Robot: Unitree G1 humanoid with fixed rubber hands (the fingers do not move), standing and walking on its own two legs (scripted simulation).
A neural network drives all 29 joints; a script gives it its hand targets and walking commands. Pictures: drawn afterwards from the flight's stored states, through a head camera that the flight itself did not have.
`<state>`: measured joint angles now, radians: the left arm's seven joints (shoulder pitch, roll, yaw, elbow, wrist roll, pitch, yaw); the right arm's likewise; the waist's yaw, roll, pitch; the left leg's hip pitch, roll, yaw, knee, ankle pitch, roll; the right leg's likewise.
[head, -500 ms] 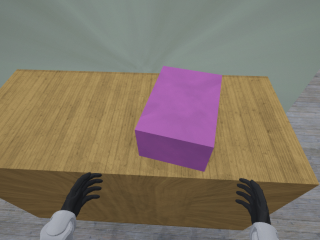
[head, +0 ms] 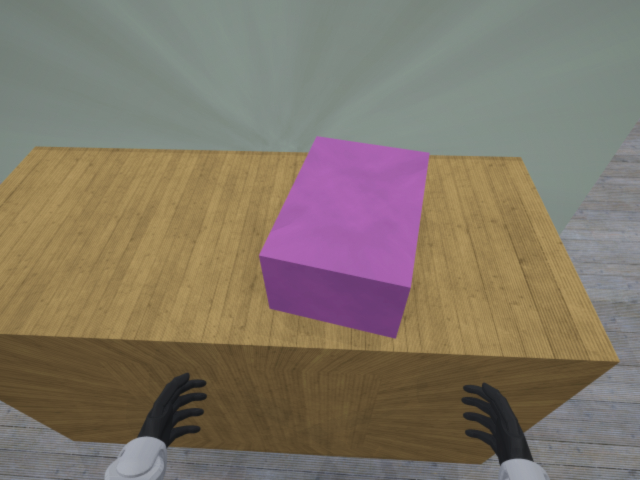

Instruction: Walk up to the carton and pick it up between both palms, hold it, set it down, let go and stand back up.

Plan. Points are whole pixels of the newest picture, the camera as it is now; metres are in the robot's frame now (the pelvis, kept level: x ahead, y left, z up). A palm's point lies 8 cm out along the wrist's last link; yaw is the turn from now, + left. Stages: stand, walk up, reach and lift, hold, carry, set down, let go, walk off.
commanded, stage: set down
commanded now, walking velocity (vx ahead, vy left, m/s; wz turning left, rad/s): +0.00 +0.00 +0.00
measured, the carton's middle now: (352, 227) +0.50 -0.02 -0.02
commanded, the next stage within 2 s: let go in 0.36 s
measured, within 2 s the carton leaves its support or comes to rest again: neither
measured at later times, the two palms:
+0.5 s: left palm (173, 448) +0.17 +0.22 -0.08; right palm (525, 465) +0.16 -0.23 -0.08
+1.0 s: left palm (148, 473) +0.14 +0.25 -0.09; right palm out of the picture +0.14 -0.24 -0.10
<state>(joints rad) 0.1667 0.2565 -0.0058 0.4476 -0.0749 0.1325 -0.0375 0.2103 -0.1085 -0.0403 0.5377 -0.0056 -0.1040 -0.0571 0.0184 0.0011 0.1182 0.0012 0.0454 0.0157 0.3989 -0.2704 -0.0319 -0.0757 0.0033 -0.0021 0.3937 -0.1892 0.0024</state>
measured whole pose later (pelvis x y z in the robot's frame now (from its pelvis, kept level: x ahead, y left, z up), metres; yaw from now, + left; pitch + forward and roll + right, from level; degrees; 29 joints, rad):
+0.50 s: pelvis +0.00 -0.01 +0.00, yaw +0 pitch -6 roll +0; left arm 0.17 0.21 0.00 0.49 -0.01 0.15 0.02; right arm 0.16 -0.16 -0.06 0.71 -0.04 -0.18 0.02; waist 0.01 -0.01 0.12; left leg -0.04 0.06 0.02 0.41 -0.27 -0.04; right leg -0.12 0.01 -0.01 0.42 -0.20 -0.01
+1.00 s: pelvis +0.01 +0.00 -0.01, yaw +0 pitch -3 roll +0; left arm 0.25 0.22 0.02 0.59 0.03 -0.01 0.00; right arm 0.22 -0.21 -0.04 0.72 -0.01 -0.06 0.01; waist 0.01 0.01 0.03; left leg -0.12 0.04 0.02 0.49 -0.32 -0.02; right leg -0.19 -0.01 -0.01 0.49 -0.24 0.01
